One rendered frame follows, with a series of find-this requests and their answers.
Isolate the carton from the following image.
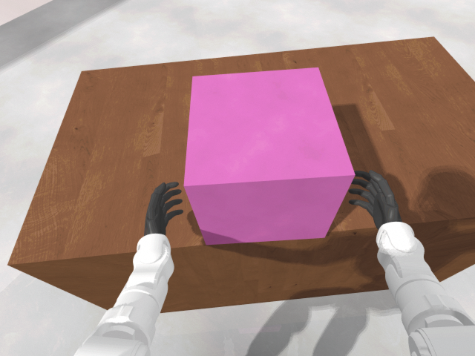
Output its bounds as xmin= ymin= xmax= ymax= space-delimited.
xmin=184 ymin=67 xmax=355 ymax=245

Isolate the left robot forearm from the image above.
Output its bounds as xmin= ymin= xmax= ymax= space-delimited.
xmin=74 ymin=234 xmax=174 ymax=356

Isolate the left robot upper arm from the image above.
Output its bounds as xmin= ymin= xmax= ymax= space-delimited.
xmin=77 ymin=336 xmax=151 ymax=356

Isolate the right robot forearm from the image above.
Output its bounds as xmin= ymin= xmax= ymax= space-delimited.
xmin=376 ymin=222 xmax=475 ymax=336

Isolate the pedestal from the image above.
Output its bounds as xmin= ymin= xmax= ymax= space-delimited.
xmin=7 ymin=36 xmax=475 ymax=313

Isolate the left robot hand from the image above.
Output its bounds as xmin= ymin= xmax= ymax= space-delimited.
xmin=144 ymin=182 xmax=183 ymax=236

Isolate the right robot upper arm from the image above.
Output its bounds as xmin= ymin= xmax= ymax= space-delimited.
xmin=408 ymin=326 xmax=475 ymax=356

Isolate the right robot hand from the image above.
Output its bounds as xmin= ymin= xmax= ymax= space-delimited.
xmin=349 ymin=170 xmax=402 ymax=230

